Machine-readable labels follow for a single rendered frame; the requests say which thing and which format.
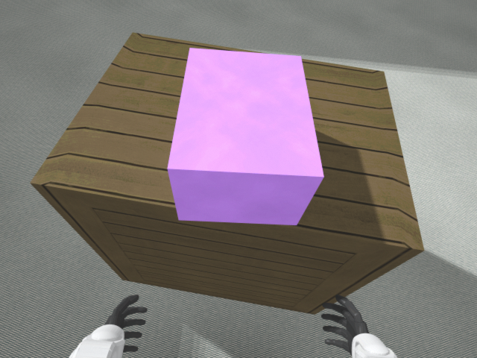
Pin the carton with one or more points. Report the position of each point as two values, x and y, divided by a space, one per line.
244 148

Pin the right robot forearm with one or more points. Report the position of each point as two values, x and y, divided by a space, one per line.
367 345

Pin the left robot forearm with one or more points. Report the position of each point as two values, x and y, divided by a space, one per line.
106 341

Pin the robot right hand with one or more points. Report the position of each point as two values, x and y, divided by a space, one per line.
352 320

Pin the robot left hand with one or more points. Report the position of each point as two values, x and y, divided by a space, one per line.
122 311

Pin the pedestal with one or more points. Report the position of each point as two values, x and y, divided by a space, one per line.
107 177

